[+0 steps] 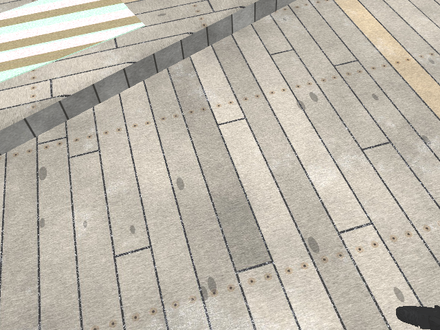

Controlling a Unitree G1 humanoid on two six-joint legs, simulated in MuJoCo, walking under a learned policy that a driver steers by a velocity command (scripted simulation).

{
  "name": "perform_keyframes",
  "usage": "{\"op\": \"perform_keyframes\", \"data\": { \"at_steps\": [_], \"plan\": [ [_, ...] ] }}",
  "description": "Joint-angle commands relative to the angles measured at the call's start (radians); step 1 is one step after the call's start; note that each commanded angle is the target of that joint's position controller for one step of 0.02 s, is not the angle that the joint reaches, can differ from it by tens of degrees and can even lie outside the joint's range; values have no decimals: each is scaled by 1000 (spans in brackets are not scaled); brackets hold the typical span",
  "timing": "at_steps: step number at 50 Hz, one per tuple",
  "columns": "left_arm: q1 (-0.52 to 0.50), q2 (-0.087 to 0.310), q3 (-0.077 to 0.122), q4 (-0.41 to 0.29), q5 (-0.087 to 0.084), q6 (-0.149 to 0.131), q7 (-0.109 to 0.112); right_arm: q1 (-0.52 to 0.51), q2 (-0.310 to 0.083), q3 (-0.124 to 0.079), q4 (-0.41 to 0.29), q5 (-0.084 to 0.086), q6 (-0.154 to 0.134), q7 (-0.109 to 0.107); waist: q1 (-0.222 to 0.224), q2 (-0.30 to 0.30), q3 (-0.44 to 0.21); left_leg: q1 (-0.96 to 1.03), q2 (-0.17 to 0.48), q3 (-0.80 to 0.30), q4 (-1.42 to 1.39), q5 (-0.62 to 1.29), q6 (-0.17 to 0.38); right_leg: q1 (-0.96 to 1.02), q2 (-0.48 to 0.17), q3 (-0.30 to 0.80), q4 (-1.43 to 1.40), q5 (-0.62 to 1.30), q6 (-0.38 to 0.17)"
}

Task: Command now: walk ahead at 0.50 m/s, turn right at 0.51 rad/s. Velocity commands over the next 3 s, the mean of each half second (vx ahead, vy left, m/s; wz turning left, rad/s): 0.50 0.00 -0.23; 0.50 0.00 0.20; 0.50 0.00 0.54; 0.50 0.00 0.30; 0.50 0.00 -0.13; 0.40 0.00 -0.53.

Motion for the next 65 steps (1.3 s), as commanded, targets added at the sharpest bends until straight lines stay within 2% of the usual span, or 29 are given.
{"op": "perform_keyframes", "data": {
  "at_steps": [1,6,8,9,10,11,12,14,18,23,30,33,34,35,36,37,39,40,43,44,47,55,58,60,61,62,63,64,65],
  "plan": [
    [14,169,47,-39,-7,-13,11,-106,-52,-6,-79,11,-22,17,15,-127,-23,155,-63,55,-135,122,4,-85,-213,156,-94,164,-126],
    [41,164,48,-3,1,1,18,-86,-98,-22,-84,18,-37,29,-5,-165,-18,190,-72,53,-223,-55,69,84,-290,254,29,276,-104],
    [14,125,34,-14,3,2,13,96,-143,-47,-43,4,-44,19,-101,-152,-134,474,-57,58,-256,-34,138,58,-211,200,239,477,-59],
    [41,82,14,-35,22,-1,13,255,-204,-62,-30,-10,-45,15,-149,-29,-294,773,112,-126,-204,5,221,-108,-137,130,524,281,-18],
    [183,34,-2,-25,-7,-9,14,347,-239,-77,27,-3,-32,26,-105,296,-389,1053,291,-573,-320,-251,371,-463,6,40,840,-304,56],
    [139,124,10,-13,-15,-14,15,350,-149,-54,23,31,-27,31,-136,182,-308,1022,291,-651,-387,-487,346,-594,-50,93,950,-335,59],
    [16,163,20,-34,-16,-15,13,290,-105,-40,15,31,-19,25,-153,89,-169,899,256,-508,-408,-493,306,-639,-89,66,967,-245,60],
    [-95,139,17,-68,11,-22,10,205,-84,-24,8,10,-7,19,-113,-4,-40,677,184,-337,-459,-304,290,-602,-164,-1,869,-125,65],
    [-70,68,4,-68,11,-16,6,201,-90,-19,34,15,-16,14,-64,67,-38,559,133,-185,-530,-83,300,-508,-214,-49,707,-73,86],
    [-230,38,-15,-102,15,-28,-3,242,-139,-29,72,29,-4,6,-113,25,-11,547,97,-38,-562,16,271,-473,-210,-89,382,173,105],
    [-368,66,-7,-151,0,-40,-33,329,-168,-34,133,44,24,2,-138,40,20,663,159,-33,-498,28,231,-400,-165,-106,180,188,60],
    [-153,137,33,-93,11,-45,-26,311,-163,-28,136,43,38,-3,-9,22,-105,621,98,14,-229,293,179,-46,-121,-142,104,156,1],
    [32,210,56,-63,27,-44,-15,295,-111,-4,105,22,35,-3,69,-63,-256,439,38,56,59,102,138,251,-285,24,139,184,-60],
    [90,287,71,-47,30,-34,-14,416,0,30,86,23,18,-1,21,-326,-386,62,-120,94,403,-508,76,556,-520,451,53,-12,-200],
    [103,191,48,-46,22,-33,-14,374,-97,7,106,45,7,1,60,-241,-363,-45,-92,-30,537,-598,80,509,-518,547,-25,-158,-192],
    [43,155,32,-43,17,-37,-13,295,-147,-12,80,63,2,4,50,-191,-217,-97,-52,-31,563,-514,89,391,-490,404,-47,-135,-151],
    [-74,94,12,-41,23,-45,-18,226,-126,-16,70,44,13,-2,-7,-115,-82,-44,13,-7,485,-367,81,171,-406,203,-114,3,-109],
    [-103,87,10,-36,30,-54,-18,253,-112,-19,72,44,24,-2,-42,-161,-70,15,37,-14,461,-318,72,101,-393,143,-147,61,-105],
    [-134,61,13,-6,31,-75,-18,267,-71,-21,91,48,58,-5,-69,-106,-30,48,37,-15,443,-239,65,27,-339,-14,-206,199,-81],
    [-132,99,22,6,35,-80,-15,260,-54,-18,73,47,64,-5,-83,-136,-22,26,40,-26,412,-200,54,15,-372,-34,-218,249,-99],
    [-113,107,28,38,39,-77,-3,192,-53,-20,54,41,60,2,-65,-91,7,-20,35,-32,272,-71,39,48,-354,-133,-236,297,-93],
    [-13,162,43,109,13,-36,15,-54,-17,1,-61,37,53,52,24,-62,81,-51,9,108,-46,2,90,230,-390,-286,-196,402,-59],
    [-26,194,50,112,4,-12,23,-45,-43,-12,-94,38,56,66,-14,-103,35,45,-55,185,-73,-133,137,293,-399,-329,-64,771,-32],
    [-45,222,57,105,-1,5,32,95,-96,-43,-76,40,64,63,-104,-136,-62,242,-132,232,-71,-223,185,286,-388,-349,163,1044,-10],
    [-69,222,54,99,-7,7,36,254,-148,-73,-39,41,67,50,-196,-115,-141,482,-164,218,-150,-161,226,183,-354,-369,374,982,22],
    [-49,174,34,80,17,-4,36,388,-235,-103,-10,41,80,26,-237,15,-230,788,-21,-22,-173,-138,287,-83,-299,-365,685,558,66],
    [15,46,-7,20,31,-37,22,322,-312,-109,-39,43,69,24,-113,235,-323,1071,225,-638,-311,-300,499,-517,-58,-231,1036,-334,126],
    [-83,137,9,10,1,-78,3,344,-220,-82,-53,34,56,29,-187,90,-381,1100,245,-707,-403,-338,484,-622,-94,-18,1096,-340,105],
    [-160,158,13,-20,-29,-96,-6,320,-171,-68,-45,29,44,30,-184,47,-250,998,211,-542,-406,-269,433,-665,-139,-22,1044,-256,82]
  ]
}}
